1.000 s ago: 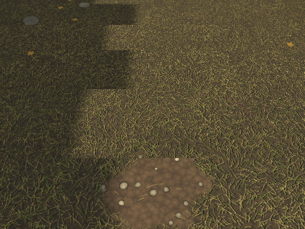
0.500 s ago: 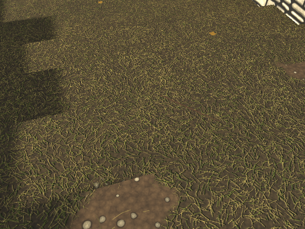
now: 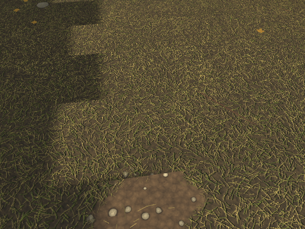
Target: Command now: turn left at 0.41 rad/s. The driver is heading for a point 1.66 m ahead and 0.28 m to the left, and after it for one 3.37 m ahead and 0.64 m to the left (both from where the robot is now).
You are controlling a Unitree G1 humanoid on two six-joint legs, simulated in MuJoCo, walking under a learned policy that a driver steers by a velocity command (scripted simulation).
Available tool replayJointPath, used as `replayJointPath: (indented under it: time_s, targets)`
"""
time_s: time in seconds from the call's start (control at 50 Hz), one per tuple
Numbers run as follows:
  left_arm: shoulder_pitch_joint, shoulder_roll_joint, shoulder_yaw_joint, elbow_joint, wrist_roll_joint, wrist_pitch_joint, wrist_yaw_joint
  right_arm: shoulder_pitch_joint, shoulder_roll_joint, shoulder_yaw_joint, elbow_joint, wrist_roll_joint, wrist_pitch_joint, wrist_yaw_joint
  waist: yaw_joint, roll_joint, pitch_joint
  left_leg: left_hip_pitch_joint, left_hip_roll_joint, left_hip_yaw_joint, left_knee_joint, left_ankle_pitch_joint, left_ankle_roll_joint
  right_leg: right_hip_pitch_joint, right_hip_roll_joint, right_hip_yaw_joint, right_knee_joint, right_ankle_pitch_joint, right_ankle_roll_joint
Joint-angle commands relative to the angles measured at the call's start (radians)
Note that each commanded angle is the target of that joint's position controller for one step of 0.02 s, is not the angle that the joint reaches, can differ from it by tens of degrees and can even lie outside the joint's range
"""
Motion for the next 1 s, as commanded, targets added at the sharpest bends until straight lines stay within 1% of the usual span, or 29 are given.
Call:
replayJointPath:
  time_s: [0.02, 0.06, 0.12, 0.14, 0.16, 0.18, 0.2, 0.24, 0.26, 0.3, 0.34, 0.38, 0.44, 0.46, 0.48, 0.5, 0.54, 0.64, 0.68, 0.7, 0.72, 0.74, 0.76, 0.78, 0.82, 0.86, 0.9, 0.96, 1.0]
  targets:
    - [-0.014, 0.109, 0.021, -0.034, -0.008, -0.014, 0.025, -0.015, 0.038, 0.015, -0.117, -0.031, -0.008, 0.024, -0.015, -0.096, -0.050, -0.063, 0.049, 0.010, 0.083, 0.093, -0.013, 0.052, -0.250, 0.132, -0.107, 0.685, -0.193]
    - [-0.072, 0.171, 0.035, -0.047, 0.013, -0.005, 0.022, 0.014, 0.020, 0.003, -0.120, -0.023, -0.007, 0.055, -0.043, -0.106, -0.033, 0.058, 0.024, 0.105, -0.054, 0.205, -0.004, -0.061, -0.194, 0.033, -0.084, 0.560, -0.122]
    - [-0.172, 0.214, 0.043, -0.057, 0.033, -0.006, -0.011, 0.189, -0.056, -0.044, -0.072, 0.032, -0.028, 0.061, -0.134, -0.086, -0.050, 0.312, -0.053, 0.152, -0.324, 0.385, 0.035, -0.151, -0.204, 0.019, 0.095, 0.412, -0.054]
    - [-0.201, 0.185, 0.035, -0.072, 0.038, -0.006, -0.032, 0.313, -0.137, -0.079, -0.029, 0.046, -0.048, 0.044, -0.187, 0.024, -0.080, 0.447, -0.079, 0.133, -0.478, 0.539, 0.082, -0.204, -0.127, -0.033, 0.296, 0.311, -0.020]
    - [-0.143, 0.067, 0.017, -0.158, 0.025, -0.010, -0.050, 0.321, -0.384, -0.130, -0.078, 0.049, -0.074, 0.004, -0.110, 0.318, -0.148, 0.592, 0.203, -0.372, -0.642, 1.206, 0.354, -0.416, 0.085, -0.054, 0.608, -0.301, 0.066]
    - [-0.148, 0.069, 0.005, -0.170, -0.037, -0.014, -0.059, 0.300, -0.279, -0.092, -0.088, 0.022, -0.091, 0.028, -0.151, 0.228, -0.153, 0.566, 0.376, -0.594, -0.674, 1.050, 0.474, -0.543, 0.120, 0.194, 0.682, -0.334, 0.056]
    - [-0.219, 0.084, 0.012, -0.169, -0.062, -0.013, -0.044, 0.301, -0.179, -0.065, -0.059, 0.042, -0.108, 0.037, -0.160, 0.169, -0.026, 0.499, 0.384, -0.535, -0.639, 1.060, 0.462, -0.633, 0.088, 0.217, 0.790, -0.335, 0.055]
    - [-0.133, 0.125, 0.010, -0.106, 0.011, -0.002, -0.018, 0.175, -0.049, -0.009, -0.038, 0.049, -0.096, 0.042, -0.061, 0.071, -0.090, 0.382, 0.335, -0.434, -0.537, 0.920, 0.357, -0.600, 0.017, 0.281, 0.828, -0.168, 0.062]
    - [-0.091, 0.089, -0.015, -0.083, 0.048, 0.011, -0.020, 0.074, -0.030, 0.011, -0.051, 0.041, -0.077, 0.040, -0.009, 0.032, -0.076, 0.279, 0.269, -0.359, -0.490, 0.837, 0.300, -0.546, 0.006, 0.280, 0.732, -0.052, 0.065]
    - [-0.011, 0.070, -0.033, -0.057, 0.057, 0.041, -0.035, -0.021, -0.067, 0.013, -0.083, 0.015, -0.054, 0.034, 0.030, 0.057, -0.084, 0.049, 0.181, -0.271, -0.519, 0.852, 0.288, -0.338, 0.045, 0.196, 0.706, 0.128, 0.072]
    - [0.014, 0.059, -0.041, -0.072, 0.037, 0.056, -0.052, 0.009, -0.082, 0.014, -0.066, 0.006, -0.056, 0.024, 0.033, 0.054, -0.054, -0.066, 0.150, -0.263, -0.559, 0.789, 0.291, -0.214, 0.062, 0.158, 0.660, 0.193, 0.062]
    - [-0.098, 0.055, -0.050, -0.071, 0.048, 0.033, -0.059, 0.242, -0.002, 0.037, 0.014, 0.020, -0.078, -0.021, -0.105, 0.052, -0.033, 0.270, 0.141, -0.331, -0.489, 0.497, 0.282, -0.495, 0.018, 0.281, 0.459, 0.376, 0.080]
    - [-0.242, 0.005, -0.070, -0.111, 0.048, 0.012, -0.062, 0.397, -0.010, 0.031, 0.069, 0.022, -0.077, -0.033, -0.183, 0.085, -0.046, 0.514, 0.149, -0.403, -0.360, 0.529, 0.289, -0.751, 0.020, 0.266, 0.316, 0.315, 0.104]
    - [-0.265, -0.007, -0.074, -0.117, 0.055, 0.013, -0.069, 0.408, -0.009, 0.034, 0.070, 0.025, -0.073, -0.031, -0.194, 0.100, -0.046, 0.497, 0.160, -0.437, -0.337, 0.547, 0.310, -0.797, 0.015, 0.252, 0.289, 0.315, 0.106]
    - [-0.245, -0.035, -0.095, -0.078, 0.072, 0.017, -0.097, 0.347, 0.025, 0.047, 0.042, 0.053, -0.057, -0.038, -0.199, 0.025, -0.022, 0.318, 0.106, -0.402, -0.300, 0.311, 0.311, -0.714, 0.009, 0.237, 0.067, 0.539, 0.102]
    - [-0.211, -0.064, -0.104, -0.052, 0.085, 0.032, -0.117, 0.293, -0.015, 0.049, 0.039, 0.051, -0.037, -0.026, -0.165, 0.031, 0.001, 0.056, 0.053, -0.363, -0.318, 0.192, 0.315, -0.468, 0.035, 0.170, -0.007, 0.671, 0.074]
    - [-0.120, -0.030, -0.093, -0.026, 0.057, 0.052, -0.135, 0.226, -0.100, 0.038, 0.046, 0.017, -0.025, 0.008, -0.088, 0.071, 0.027, -0.307, 0.055, -0.393, -0.354, -0.001, 0.346, -0.168, 0.048, 0.138, 0.096, 0.786, 0.051]
    - [-0.157, -0.002, -0.085, -0.010, 0.017, 0.057, -0.118, 0.304, -0.042, 0.076, 0.111, 0.057, -0.034, -0.008, -0.174, 0.072, 0.042, -0.048, 0.095, -0.538, -0.125, -0.062, 0.302, -0.236, 0.001, 0.221, -0.254, 0.716, 0.045]
    - [-0.066, 0.005, -0.067, 0.024, -0.013, 0.052, -0.116, 0.321, -0.075, 0.085, 0.152, 0.072, -0.011, 0.012, -0.120, 0.061, 0.046, -0.186, 0.061, -0.508, -0.042, -0.051, 0.273, 0.052, 0.006, 0.120, -0.394, 0.828, 0.015]
    - [0.032, 0.034, -0.044, 0.055, -0.019, 0.040, -0.108, 0.352, -0.070, 0.095, 0.159, 0.084, -0.007, 0.035, -0.067, 0.029, 0.016, -0.298, 0.032, -0.470, 0.044, -0.037, 0.217, 0.266, 0.001, 0.078, -0.360, 0.875, -0.023]
    - [0.148, 0.108, -0.017, 0.058, -0.030, 0.028, -0.110, 0.394, -0.010, 0.106, 0.140, 0.070, -0.021, 0.065, -0.043, -0.121, -0.170, -0.519, -0.075, -0.284, 0.279, -0.028, 0.072, 0.652, -0.151, 0.194, -0.090, 1.258, -0.189]
    - [0.200, 0.068, -0.024, 0.064, -0.019, 0.021, -0.139, 0.443, 0.014, 0.111, 0.133, 0.064, -0.005, 0.066, -0.015, -0.215, -0.357, -0.630, -0.150, -0.112, 0.657, -0.468, -0.051, 0.850, -0.332, 0.341, -0.080, 1.397, -0.336]
    - [0.162, 0.117, 0.007, 0.040, 0.014, 0.011, -0.141, 0.356, -0.051, 0.078, 0.077, 0.045, 0.020, 0.027, -0.004, -0.110, -0.336, -0.689, -0.129, -0.106, 0.865, -0.513, -0.078, 0.748, -0.334, 0.376, -0.065, 1.206, -0.338]
    - [0.118, 0.041, -0.012, 0.046, 0.039, -0.007, -0.124, 0.312, 0.004, 0.080, 0.061, 0.025, 0.031, -0.014, -0.014, -0.026, -0.262, -0.726, -0.053, -0.139, 0.742, -0.171, -0.121, 0.565, -0.337, 0.376, -0.136, 0.835, -0.313]
    - [0.073, -0.044, -0.047, 0.101, -0.026, -0.009, -0.153, 0.437, 0.113, 0.114, 0.140, 0.015, 0.058, 0.018, -0.097, 0.002, -0.046, -0.565, 0.123, -0.153, 0.536, 0.145, -0.139, 0.085, -0.253, 0.394, -0.305, 0.075, -0.272]
    - [0.233, 0.064, 0.002, 0.168, -0.015, -0.006, -0.135, 0.434, 0.056, 0.092, 0.152, -0.005, 0.055, 0.023, -0.040, -0.093, 0.065, -0.608, 0.084, -0.019, 0.615, 0.054, -0.097, -0.059, -0.243, 0.495, -0.408, -0.273, -0.346]
    - [0.223, 0.007, -0.009, 0.172, 0.001, -0.033, -0.100, 0.341, 0.041, 0.087, 0.149, -0.006, 0.038, 0.006, -0.027, 0.015, 0.012, -0.664, 0.146, -0.067, 0.303, 0.321, -0.046, 0.018, -0.255, 0.515, -0.419, -0.290, -0.324]
    - [0.094, 0.056, 0.007, 0.136, -0.030, -0.053, -0.083, 0.281, 0.053, 0.073, 0.166, 0.019, 0.046, 0.026, -0.051, -0.090, -0.012, -0.168, 0.099, 0.057, -0.047, 0.274, -0.047, -0.236, -0.155, 0.297, -0.450, -0.223, -0.221]
    - [0.063, 0.082, 0.015, 0.126, -0.020, -0.057, -0.083, 0.279, 0.028, 0.055, 0.173, 0.015, 0.043, 0.035, -0.070, -0.097, 0.024, -0.057, 0.067, 0.048, -0.110, 0.317, -0.027, -0.275, -0.177, 0.286, -0.447, -0.230, -0.209]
